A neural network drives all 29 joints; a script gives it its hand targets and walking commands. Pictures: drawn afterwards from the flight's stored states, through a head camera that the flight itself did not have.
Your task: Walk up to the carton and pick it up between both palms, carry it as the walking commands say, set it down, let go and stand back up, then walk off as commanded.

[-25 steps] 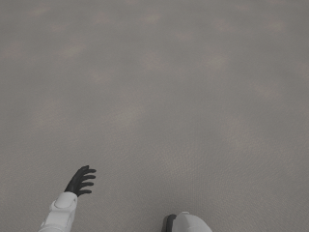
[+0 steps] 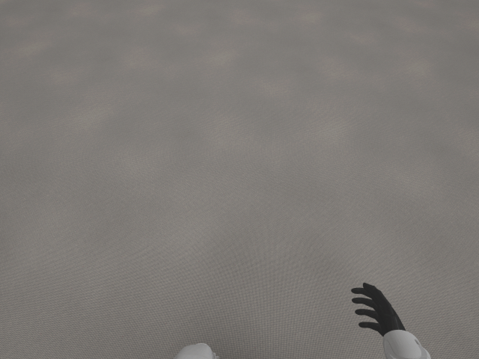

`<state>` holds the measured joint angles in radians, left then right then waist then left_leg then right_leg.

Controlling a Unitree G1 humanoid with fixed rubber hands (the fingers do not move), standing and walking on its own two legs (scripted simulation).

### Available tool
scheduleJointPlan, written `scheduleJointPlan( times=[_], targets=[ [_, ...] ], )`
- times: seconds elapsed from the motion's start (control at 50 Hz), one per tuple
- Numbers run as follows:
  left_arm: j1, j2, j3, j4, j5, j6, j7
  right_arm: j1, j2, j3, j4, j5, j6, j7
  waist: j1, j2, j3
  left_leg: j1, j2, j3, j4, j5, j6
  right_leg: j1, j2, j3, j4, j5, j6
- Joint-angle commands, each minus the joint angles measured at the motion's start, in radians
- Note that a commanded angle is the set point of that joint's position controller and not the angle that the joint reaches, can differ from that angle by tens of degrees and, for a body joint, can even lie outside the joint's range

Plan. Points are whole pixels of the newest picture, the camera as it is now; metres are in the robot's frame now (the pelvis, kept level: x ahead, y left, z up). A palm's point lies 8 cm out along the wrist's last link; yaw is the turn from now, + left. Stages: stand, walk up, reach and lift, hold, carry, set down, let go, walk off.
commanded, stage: walk off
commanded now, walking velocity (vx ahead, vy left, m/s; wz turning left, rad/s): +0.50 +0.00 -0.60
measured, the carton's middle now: out of the picture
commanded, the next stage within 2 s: none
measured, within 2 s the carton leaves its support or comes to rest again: neither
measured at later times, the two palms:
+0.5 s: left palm (223, 205) +0.44 +0.12 -0.12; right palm out of the picture +0.15 -0.33 -0.14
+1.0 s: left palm (260, 133) +0.68 +0.06 -0.11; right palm (458, 278) +0.33 -0.36 -0.10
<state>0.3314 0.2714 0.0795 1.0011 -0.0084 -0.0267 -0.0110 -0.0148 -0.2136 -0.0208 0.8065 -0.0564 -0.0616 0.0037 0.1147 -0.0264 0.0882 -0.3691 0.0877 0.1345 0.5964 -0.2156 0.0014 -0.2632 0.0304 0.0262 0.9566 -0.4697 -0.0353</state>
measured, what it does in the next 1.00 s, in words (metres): walks ahead, turning right: right foot, then left foot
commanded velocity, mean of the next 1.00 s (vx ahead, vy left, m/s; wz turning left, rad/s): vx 0.50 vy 0.00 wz -0.60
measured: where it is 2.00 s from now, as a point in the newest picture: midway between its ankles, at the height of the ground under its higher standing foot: (364, 248)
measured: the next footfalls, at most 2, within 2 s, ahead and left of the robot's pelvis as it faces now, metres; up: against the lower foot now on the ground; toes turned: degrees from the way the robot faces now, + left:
right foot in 0.36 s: +0.27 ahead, -0.18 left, +0.00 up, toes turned -22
left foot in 0.76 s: +0.54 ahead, -0.04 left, +0.00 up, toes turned -19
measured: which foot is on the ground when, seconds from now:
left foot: down 0.00-0.36, up 0.38-0.74, down 0.76-1.00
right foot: up 0.00-0.34, down 0.36-0.78, up 0.80-1.00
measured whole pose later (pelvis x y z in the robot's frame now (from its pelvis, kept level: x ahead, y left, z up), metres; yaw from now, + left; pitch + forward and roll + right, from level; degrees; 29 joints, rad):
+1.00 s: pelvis +0.44 -0.11 +0.01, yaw -36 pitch -2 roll +1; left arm 0.18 0.32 0.10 0.90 0.02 0.01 -0.06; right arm 0.25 -0.24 -0.04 0.89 -0.03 -0.06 0.00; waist -0.02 -0.06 0.06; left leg -0.17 0.11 0.29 0.50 -0.28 0.00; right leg -0.50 -0.07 -0.02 1.17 -0.29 -0.01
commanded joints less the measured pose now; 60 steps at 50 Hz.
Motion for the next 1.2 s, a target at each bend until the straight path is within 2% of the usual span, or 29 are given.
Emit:
scheduleJointPlan(
  times=[0.0,0.04,0.12,0.14,0.16,0.18,0.24,0.28,0.32,0.34,0.36,0.38,0.42,0.44,0.5,0.54,0.64,0.7,0.72,0.74,0.76,0.78,0.8,0.88,0.96,1.0,1.06,1.1,1.18],
  targets=[
    [-0.107,0.064,0.012,-0.125,0.01,-0.016,-0.014,0.282,-0.173,-0.051,0.045,-0.022,-0.008,0.0,-0.182,0.143,-0.085,0.386,0.335,-0.293,-0.349,0.033,0.081,-0.422,-0.134,0.02,0.275,0.06,0.0],
    [-0.097,0.029,0.01,-0.124,0.012,0.005,-0.028,0.261,-0.135,-0.04,0.046,0.007,-0.017,0.003,-0.163,0.242,-0.031,0.314,0.317,-0.171,-0.375,0.047,0.033,-0.414,-0.139,-0.002,0.248,0.14,0.021],
    [-0.288,0.048,0.011,-0.189,0.028,0.025,-0.058,0.307,-0.125,-0.036,0.085,0.019,-0.03,-0.002,-0.175,0.149,-0.005,0.272,0.328,-0.099,-0.414,0.155,0.075,-0.398,-0.149,-0.042,0.154,0.193,0.067],
    [-0.333,-0.022,-0.018,-0.224,0.025,0.025,-0.06,0.339,-0.186,-0.057,0.095,0.019,-0.036,0.005,-0.179,0.189,0.052,0.204,0.32,-0.038,-0.452,0.098,0.054,-0.381,-0.158,-0.064,0.05,0.155,0.068],
    [-0.317,0.007,-0.004,-0.229,0.022,0.031,-0.074,0.228,-0.166,-0.046,0.079,0.016,-0.044,-0.002,-0.109,0.261,0.036,0.147,0.323,-0.002,-0.471,0.063,0.039,-0.293,-0.197,-0.013,-0.016,0.192,0.07],
    [-0.362,0.034,-0.003,-0.231,0.024,0.039,-0.079,0.278,-0.128,-0.039,0.089,0.027,-0.05,-0.001,-0.159,0.168,0.058,0.174,0.287,0.011,-0.448,0.114,0.048,-0.297,-0.164,-0.081,-0.091,0.282,0.074],
    [-0.36,0.025,-0.013,-0.235,0.029,0.027,-0.089,0.324,-0.209,-0.06,0.106,0.028,-0.034,-0.011,-0.13,0.211,-0.013,0.192,0.271,0.09,-0.386,0.205,0.028,-0.171,-0.119,-0.15,-0.208,0.268,0.045],
    [-0.326,0.028,-0.014,-0.213,0.035,0.021,-0.085,0.359,-0.222,-0.071,0.126,0.043,-0.018,-0.007,-0.128,0.19,-0.075,0.3,0.256,0.126,-0.229,0.502,0.021,-0.095,-0.063,-0.172,-0.316,0.199,0.026],
    [-0.159,0.112,0.01,-0.155,0.045,0.008,-0.059,0.378,-0.244,-0.077,0.139,0.062,-0.007,0.006,-0.044,0.135,-0.156,0.241,0.216,0.178,0.09,0.71,0.019,0.169,0.005,-0.216,-0.408,0.195,-0.026],
    [0.03,0.185,0.036,-0.122,0.058,0.0,-0.036,0.372,-0.231,-0.068,0.118,0.059,-0.003,0.004,0.061,0.077,-0.298,0.031,0.184,0.184,0.427,0.625,-0.023,0.476,-0.072,-0.093,-0.445,0.225,-0.09],
    [0.144,0.323,0.064,-0.085,0.055,-0.003,-0.013,0.355,-0.104,-0.044,0.034,0.037,-0.009,0.013,0.049,-0.351,-0.403,-0.346,0.048,0.09,0.722,-0.435,-0.074,0.745,-0.417,0.457,-0.51,0.389,-0.184],
    [0.127,0.358,0.07,-0.078,0.033,-0.007,-0.005,0.291,-0.149,-0.047,0.028,0.028,-0.011,0.007,0.069,-0.231,-0.377,-0.432,0.054,-0.054,0.808,-0.392,-0.067,0.677,-0.485,0.594,-0.553,0.627,-0.25],
    [0.014,0.243,0.049,-0.102,0.035,-0.011,0.007,0.226,-0.205,-0.075,-0.005,0.039,-0.019,0.018,0.003,-0.037,-0.242,-0.425,0.106,-0.089,0.741,-0.198,-0.08,0.493,-0.367,0.34,-0.567,0.77,-0.207],
    [-0.057,0.218,0.027,-0.122,0.034,-0.015,0.009,0.235,-0.146,-0.057,0.023,0.038,-0.004,0.018,-0.047,-0.05,-0.175,-0.389,0.105,-0.088,0.68,-0.191,-0.087,0.393,-0.281,0.254,-0.545,0.773,-0.139],
    [-0.12,0.175,0.018,-0.13,0.014,-0.019,0.015,0.337,-0.139,-0.056,0.018,0.024,0.03,0.014,-0.146,-0.106,-0.084,-0.181,0.112,-0.08,0.546,-0.178,-0.121,0.077,-0.288,0.206,-0.624,0.711,-0.179],
    [-0.117,0.129,0.004,-0.119,0.021,-0.039,0.009,0.245,-0.136,-0.062,0.002,0.026,0.048,0.01,-0.134,-0.043,-0.056,-0.134,0.097,-0.083,0.47,-0.144,-0.117,0.011,-0.27,0.193,-0.665,0.73,-0.194],
    [-0.114,0.105,0.005,-0.11,0.003,-0.033,0.002,0.102,-0.128,-0.046,-0.064,0.03,0.038,0.022,-0.101,-0.167,-0.04,-0.058,0.06,-0.066,0.198,-0.044,-0.113,-0.042,-0.211,0.239,-0.666,0.48,-0.193],
    [-0.053,0.19,0.029,-0.092,0.015,-0.017,-0.004,0.118,-0.063,-0.027,-0.065,0.043,0.026,0.017,-0.111,-0.082,-0.09,0.08,-0.04,-0.029,-0.071,-0.076,-0.111,0.029,-0.204,0.283,-0.586,0.505,-0.149],
    [-0.071,0.122,0.019,-0.098,0.0,-0.029,-0.009,0.205,-0.115,-0.048,-0.033,0.038,0.022,-0.001,-0.163,0.017,-0.116,0.296,-0.018,-0.072,-0.134,0.031,-0.08,-0.071,-0.171,0.243,-0.442,0.506,-0.096],
    [-0.067,0.125,0.005,-0.1,-0.002,-0.034,-0.006,0.312,-0.211,-0.069,0.004,0.024,0.01,-0.007,-0.219,0.138,-0.198,0.523,0.126,-0.195,-0.208,-0.05,-0.009,-0.194,-0.096,0.162,-0.248,0.493,-0.047],
    [-0.092,0.039,-0.004,-0.148,-0.016,-0.044,0.002,0.463,-0.331,-0.103,0.038,0.002,0.014,-0.018,-0.283,0.392,-0.307,0.736,0.438,-0.514,-0.324,-0.213,0.073,-0.435,0.006,-0.003,0.024,-0.005,0.011],
    [-0.146,0.094,0.003,-0.176,0.016,-0.018,0.007,0.488,-0.343,-0.11,0.032,0.004,0.028,-0.031,-0.298,0.274,-0.293,0.663,0.469,-0.601,-0.388,-0.295,0.129,-0.475,-0.063,-0.027,0.181,-0.079,0.007],
    [-0.165,0.142,0.01,-0.173,0.027,-0.016,0.005,0.421,-0.252,-0.08,0.037,0.009,0.025,-0.02,-0.273,0.136,-0.143,0.489,0.44,-0.535,-0.36,-0.247,0.108,-0.463,-0.078,0.013,0.248,-0.031,-0.006],
    [-0.057,0.065,0.023,-0.138,0.034,0.013,-0.036,0.258,-0.188,-0.05,0.016,0.016,0.0,-0.001,-0.142,0.265,-0.028,0.222,0.309,-0.186,-0.429,-0.227,-0.01,-0.329,-0.143,0.003,0.253,0.148,0.014],
    [-0.169,0.043,0.016,-0.182,0.025,0.038,-0.067,0.307,-0.107,-0.031,0.058,0.027,-0.038,0.0,-0.137,0.242,0.02,0.221,0.355,-0.177,-0.469,-0.125,0.016,-0.409,-0.162,0.01,0.267,0.257,0.035],
    [-0.236,0.0,-0.004,-0.21,0.018,0.028,-0.062,0.269,-0.164,-0.05,0.059,0.031,-0.05,0.006,-0.118,0.121,0.043,0.216,0.317,-0.047,-0.485,-0.011,0.036,-0.416,-0.164,-0.027,0.165,0.296,0.056],
    [-0.361,0.006,-0.011,-0.254,0.025,0.027,-0.075,0.353,-0.119,-0.036,0.109,0.021,-0.048,-0.003,-0.156,0.12,0.086,0.237,0.34,0.031,-0.444,0.225,0.055,-0.416,-0.179,-0.072,-0.032,0.305,0.048],
    [-0.435,0.024,-0.01,-0.255,0.029,0.029,-0.076,0.366,-0.116,-0.035,0.107,0.033,-0.037,-0.008,-0.187,0.192,0.001,0.257,0.249,0.148,-0.385,0.265,0.035,-0.281,-0.117,-0.157,-0.13,0.305,0.045],
    [-0.389,-0.014,-0.029,-0.245,0.037,0.016,-0.074,0.407,-0.262,-0.064,0.13,0.046,-0.003,-0.008,-0.155,0.22,-0.063,0.451,0.268,0.131,-0.222,0.647,0.05,-0.225,-0.031,-0.204,-0.337,0.058,-0.003]
  ],
)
